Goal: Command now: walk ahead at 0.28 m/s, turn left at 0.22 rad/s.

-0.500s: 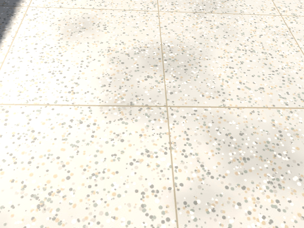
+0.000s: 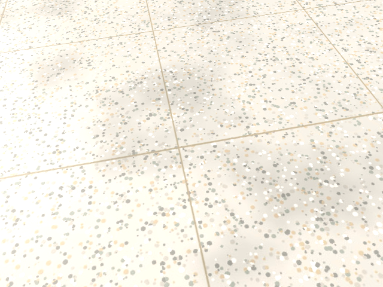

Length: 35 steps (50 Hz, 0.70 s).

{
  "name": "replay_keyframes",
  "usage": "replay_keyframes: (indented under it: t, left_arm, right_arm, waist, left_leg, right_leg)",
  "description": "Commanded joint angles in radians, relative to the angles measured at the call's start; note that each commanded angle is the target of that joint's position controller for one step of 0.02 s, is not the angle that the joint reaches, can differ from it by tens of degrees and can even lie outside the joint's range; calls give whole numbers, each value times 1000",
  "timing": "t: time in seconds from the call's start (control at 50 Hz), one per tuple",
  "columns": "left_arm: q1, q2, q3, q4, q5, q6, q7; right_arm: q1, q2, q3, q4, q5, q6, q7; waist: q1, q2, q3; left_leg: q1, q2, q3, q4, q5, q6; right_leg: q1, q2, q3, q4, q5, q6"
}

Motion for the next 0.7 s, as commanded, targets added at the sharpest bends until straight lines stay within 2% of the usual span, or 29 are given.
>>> replay_keyframes:
  t: [0.02,0.08,0.16,0.22,0.3,0.32,0.34,0.36,0.38,0.4,0.42,0.44,0.46,0.48,0.5,0.52,0.58,0.62,0.66,0.7]
  left_arm:
    - [28,168,56,-18,2,-41,12]
    - [23,179,64,4,-2,-51,10]
    - [43,196,76,37,-9,-53,6]
    - [68,211,85,61,-17,-50,0]
    - [79,237,98,83,-37,-39,-10]
    - [66,249,101,83,-40,-35,-12]
    - [37,256,100,79,-44,-30,-11]
    - [45,231,89,78,-40,-27,-10]
    - [50,185,67,57,-13,-31,-8]
    - [93,55,26,-14,18,-55,-9]
    - [6,156,41,-9,-27,-88,-15]
    - [-52,203,53,-31,-62,-105,-22]
    - [-53,194,49,-25,-46,-116,-17]
    - [-48,193,53,-15,-17,-118,-10]
    - [-31,193,57,-8,-9,-109,-12]
    - [-20,189,58,-5,-6,-98,-16]
    - [-52,159,53,-14,6,-72,-15]
    - [-100,132,41,-21,3,-71,-21]
    - [-159,107,28,-27,-7,-76,-32]
    - [-229,96,19,-42,-19,-82,-44]
  right_arm:
    - [-87,-67,-16,-81,1,-35,-1]
    - [-77,-48,-11,-81,-4,-38,6]
    - [-116,-22,2,-107,-4,-38,20]
    - [-166,-7,14,-140,-3,-41,35]
    - [-190,-19,17,-181,2,-37,53]
    - [-162,-31,11,-183,1,-36,55]
    - [-78,-50,-3,-166,0,-35,54]
    - [72,-107,-38,-123,3,-33,47]
    - [267,-202,-79,-80,15,-25,29]
    - [240,-322,-86,-103,13,-36,23]
    - [223,-231,-56,-141,4,-61,33]
    - [189,-176,-39,-134,-6,-75,38]
    - [138,-147,-29,-142,-5,-81,39]
    - [70,-119,-20,-157,-10,-78,36]
    - [27,-95,-10,-180,-23,-78,31]
    - [10,-93,-9,-191,-28,-79,26]
    - [34,-116,-15,-183,-14,-88,10]
    - [55,-100,-8,-163,-14,-88,-2]
    - [76,-97,-4,-145,-16,-89,-6]
    - [113,-108,-4,-122,-15,-92,-8]
  waist:
    - [49,-147,41]
    - [42,-141,51]
    - [58,-122,86]
    - [76,-113,108]
    - [73,-113,118]
    - [49,-116,99]
    - [-10,-111,49]
    - [-82,-76,-49]
    - [-164,45,-154]
    - [-57,318,-226]
    - [-115,139,-275]
    - [-106,98,-157]
    - [-71,38,-101]
    - [-33,9,-62]
    - [-1,28,-47]
    - [13,41,-43]
    - [20,6,-8]
    - [2,19,11]
    - [-28,39,24]
    - [-63,41,49]
  left_leg:
    - [-240,24,-83,-65,88,8]
    - [-236,37,-75,-131,134,-3]
    - [-228,58,-40,-215,170,-1]
    - [-203,66,-1,-291,166,29]
    - [-124,47,62,-352,79,90]
    - [-58,19,93,-367,54,111]
    - [85,-31,137,-408,71,135]
    - [320,-99,161,-435,86,166]
    - [611,-20,-20,-469,43,226]
    - [809,231,-648,-662,-238,401]
    - [817,292,-803,-803,-315,412]
    - [749,278,-669,-799,-219,374]
    - [639,234,-548,-774,-100,342]
    - [526,193,-452,-770,10,319]
    - [449,158,-390,-792,86,308]
    - [410,143,-362,-813,156,313]
    - [355,107,-267,-839,319,316]
    - [362,80,-187,-845,384,286]
    - [349,53,-123,-849,376,248]
    - [358,73,-115,-872,319,236]
  right_leg:
    - [162,-296,234,-240,-158,-140]
    - [153,-312,173,-263,-123,-143]
    - [140,-327,79,-273,-58,-142]
    - [148,-332,4,-258,-15,-128]
    - [165,-345,-54,-193,27,-102]
    - [159,-341,-74,-136,140,-90]
    - [124,-315,-121,-3,335,-64]
    - [53,-260,-181,235,524,-26]
    - [-171,-203,-203,576,350,40]
    - [-556,-7,-82,924,-375,110]
    - [-648,-13,131,1023,-365,89]
    - [-722,-59,123,1014,-263,57]
    - [-686,-105,121,942,-175,35]
    - [-621,-135,126,857,-108,35]
    - [-552,-152,135,811,-58,36]
    - [-517,-147,129,781,-28,44]
    - [-521,-118,104,647,71,90]
    - [-526,-108,87,488,201,107]
    - [-474,-91,63,341,336,104]
    - [-449,-81,47,259,421,88]
Keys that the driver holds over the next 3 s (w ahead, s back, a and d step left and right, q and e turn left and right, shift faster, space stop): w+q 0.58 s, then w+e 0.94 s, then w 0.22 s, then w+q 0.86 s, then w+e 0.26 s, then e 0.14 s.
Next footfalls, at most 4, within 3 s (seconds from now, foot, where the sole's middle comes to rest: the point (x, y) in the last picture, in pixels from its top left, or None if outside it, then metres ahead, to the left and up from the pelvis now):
0.36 left None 0.23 0.22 -0.78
0.90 right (164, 260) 0.62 0.16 -0.78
1.38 left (103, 209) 0.84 0.42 -0.78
1.88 right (175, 159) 1.09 0.13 -0.78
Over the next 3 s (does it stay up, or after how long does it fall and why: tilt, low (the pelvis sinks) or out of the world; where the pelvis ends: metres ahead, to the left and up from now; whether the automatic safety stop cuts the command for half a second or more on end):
stays up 1.57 0.32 -0.02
